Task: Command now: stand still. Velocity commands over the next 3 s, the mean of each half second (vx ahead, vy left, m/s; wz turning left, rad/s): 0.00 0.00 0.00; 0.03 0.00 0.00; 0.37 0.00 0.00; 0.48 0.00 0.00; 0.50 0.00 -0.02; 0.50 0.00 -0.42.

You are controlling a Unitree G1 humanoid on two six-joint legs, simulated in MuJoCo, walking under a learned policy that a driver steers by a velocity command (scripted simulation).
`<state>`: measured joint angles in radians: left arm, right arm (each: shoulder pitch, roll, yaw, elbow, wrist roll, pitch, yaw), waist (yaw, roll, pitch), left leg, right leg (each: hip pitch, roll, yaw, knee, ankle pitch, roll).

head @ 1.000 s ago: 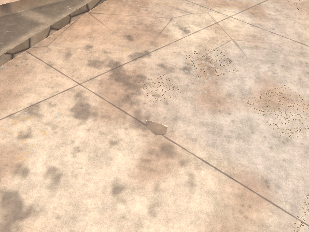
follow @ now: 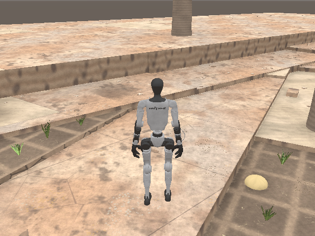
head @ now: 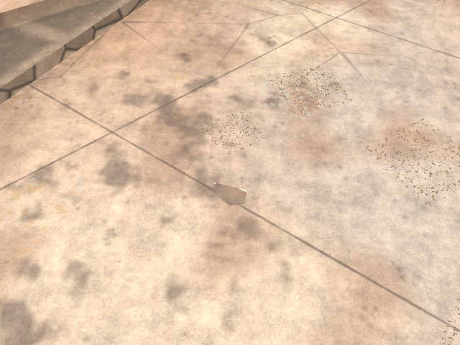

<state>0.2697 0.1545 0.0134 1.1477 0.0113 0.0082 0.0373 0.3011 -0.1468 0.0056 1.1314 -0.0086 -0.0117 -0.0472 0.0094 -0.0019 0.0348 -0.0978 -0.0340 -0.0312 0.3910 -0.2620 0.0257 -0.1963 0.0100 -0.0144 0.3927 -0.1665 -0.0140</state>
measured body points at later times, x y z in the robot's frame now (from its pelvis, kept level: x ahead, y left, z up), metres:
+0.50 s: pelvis +0.00 +0.00 +0.00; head +0.01 +0.00 +0.45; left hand -0.02 +0.22 -0.16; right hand -0.03 -0.21 -0.16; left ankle -0.03 +0.11 -0.74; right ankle +0.03 -0.11 -0.74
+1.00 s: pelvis +0.02 +0.00 +0.00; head +0.02 +0.00 +0.45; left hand -0.01 +0.22 -0.17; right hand -0.03 -0.21 -0.16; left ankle -0.03 +0.11 -0.74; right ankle +0.03 -0.11 -0.74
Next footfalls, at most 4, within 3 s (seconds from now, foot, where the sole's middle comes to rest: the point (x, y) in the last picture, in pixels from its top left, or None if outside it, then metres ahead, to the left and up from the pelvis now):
1.64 left None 0.46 0.03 -0.78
2.18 right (279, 266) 0.78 -0.12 -0.78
2.72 left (227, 192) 1.09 0.05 -0.78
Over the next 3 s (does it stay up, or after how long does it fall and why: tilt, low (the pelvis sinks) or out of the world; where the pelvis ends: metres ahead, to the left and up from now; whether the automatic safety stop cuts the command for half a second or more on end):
stays up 1.05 -0.03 0.00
